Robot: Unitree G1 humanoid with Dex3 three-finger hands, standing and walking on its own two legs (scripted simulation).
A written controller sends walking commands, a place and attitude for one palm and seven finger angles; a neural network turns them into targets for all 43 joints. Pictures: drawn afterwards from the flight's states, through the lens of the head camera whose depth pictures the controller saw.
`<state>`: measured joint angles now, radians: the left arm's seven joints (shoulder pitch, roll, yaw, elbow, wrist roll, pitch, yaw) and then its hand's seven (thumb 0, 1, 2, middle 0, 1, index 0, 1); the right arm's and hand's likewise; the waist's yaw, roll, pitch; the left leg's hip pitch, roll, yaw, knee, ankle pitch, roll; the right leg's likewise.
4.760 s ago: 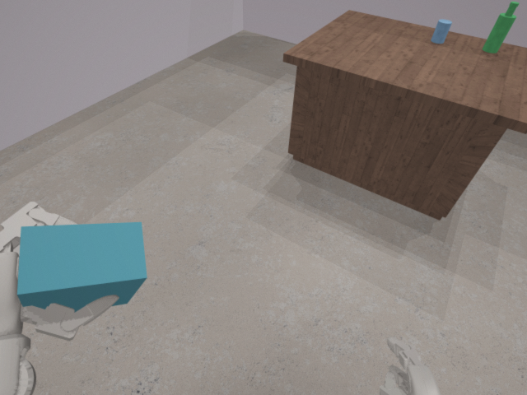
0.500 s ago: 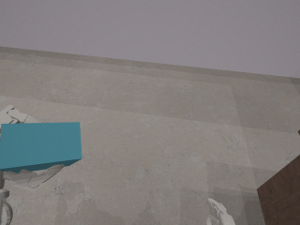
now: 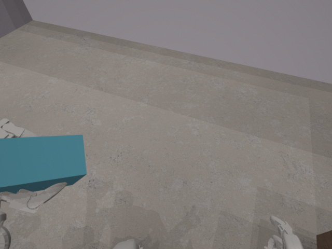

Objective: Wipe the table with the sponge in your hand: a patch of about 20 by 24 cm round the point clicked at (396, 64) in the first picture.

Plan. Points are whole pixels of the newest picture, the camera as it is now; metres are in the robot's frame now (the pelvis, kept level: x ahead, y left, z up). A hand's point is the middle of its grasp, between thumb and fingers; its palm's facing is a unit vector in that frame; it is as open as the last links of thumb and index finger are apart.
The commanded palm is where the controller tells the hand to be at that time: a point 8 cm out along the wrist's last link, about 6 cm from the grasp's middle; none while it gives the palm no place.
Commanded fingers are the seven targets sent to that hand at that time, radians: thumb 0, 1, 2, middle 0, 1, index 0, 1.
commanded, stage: walk to a spot facing it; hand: left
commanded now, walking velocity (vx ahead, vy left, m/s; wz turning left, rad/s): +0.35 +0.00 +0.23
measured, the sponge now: (53, 165) +0.22 +0.21 +0.16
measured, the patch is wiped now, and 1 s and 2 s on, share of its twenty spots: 0.00 0.00 0.00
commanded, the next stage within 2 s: turn to face it in 0.56 s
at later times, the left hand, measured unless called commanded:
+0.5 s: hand (60, 130) +0.29 +0.23 +0.16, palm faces +0.52 -0.74 -0.42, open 10.2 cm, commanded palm +0.23 +0.27 +0.17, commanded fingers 0.00 0.10 1.30 -1.20 -1.60 -1.20 -1.60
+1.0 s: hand (65, 98) +0.37 +0.24 +0.18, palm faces +0.51 -0.76 -0.42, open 10.2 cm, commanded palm +0.31 +0.28 +0.17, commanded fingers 0.00 0.10 1.30 -1.20 -1.60 -1.20 -1.60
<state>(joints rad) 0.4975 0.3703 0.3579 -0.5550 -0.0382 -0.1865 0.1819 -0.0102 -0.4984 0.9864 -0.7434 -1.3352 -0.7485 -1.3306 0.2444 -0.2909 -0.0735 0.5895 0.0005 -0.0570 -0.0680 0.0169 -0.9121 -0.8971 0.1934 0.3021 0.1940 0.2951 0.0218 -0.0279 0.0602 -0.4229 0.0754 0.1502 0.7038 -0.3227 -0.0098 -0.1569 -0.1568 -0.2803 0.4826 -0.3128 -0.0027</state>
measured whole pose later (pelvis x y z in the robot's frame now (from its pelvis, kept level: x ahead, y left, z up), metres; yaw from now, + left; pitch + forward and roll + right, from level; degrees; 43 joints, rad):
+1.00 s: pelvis +0.17 -0.02 -0.01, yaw +5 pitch -1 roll +0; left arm 0.43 0.37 0.37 -0.56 -0.03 -0.21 0.16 -0.01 -0.50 0.99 -0.74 -1.34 -0.75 -1.33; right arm 0.14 -0.10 0.05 0.55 0.00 -0.10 -0.01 0.02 -0.91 -0.90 0.20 0.30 0.20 0.30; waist 0.04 0.01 0.09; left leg -0.27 0.15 0.21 0.55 -0.25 -0.03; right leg -0.41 -0.05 -0.13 0.80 -0.39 0.05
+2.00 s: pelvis +0.05 -0.07 -0.02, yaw -30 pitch -2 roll +0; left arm 0.44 0.40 0.39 -0.55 -0.05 -0.18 0.13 -0.01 -0.50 0.99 -0.74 -1.34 -0.75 -1.33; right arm 0.14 -0.20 0.02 0.57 0.02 0.01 0.02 0.02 -0.91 -0.90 0.20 0.30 0.20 0.30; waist -0.02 0.05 0.18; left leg -0.46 0.14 0.03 1.13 -0.50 -0.10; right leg -0.38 0.01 -0.06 0.65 -0.24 -0.06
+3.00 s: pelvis -0.10 -0.01 -0.02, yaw -65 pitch +0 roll +2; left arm 0.48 0.40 0.40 -0.56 -0.03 -0.19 0.15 -0.01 -0.50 0.99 -0.74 -1.34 -0.75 -1.33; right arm 0.17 -0.26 -0.04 0.53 0.01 0.05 -0.03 0.02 -0.91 -0.90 0.19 0.30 0.19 0.29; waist 0.02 -0.07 0.07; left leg -0.25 0.04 0.11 0.55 -0.29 -0.02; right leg -0.49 0.08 0.07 0.71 -0.30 -0.01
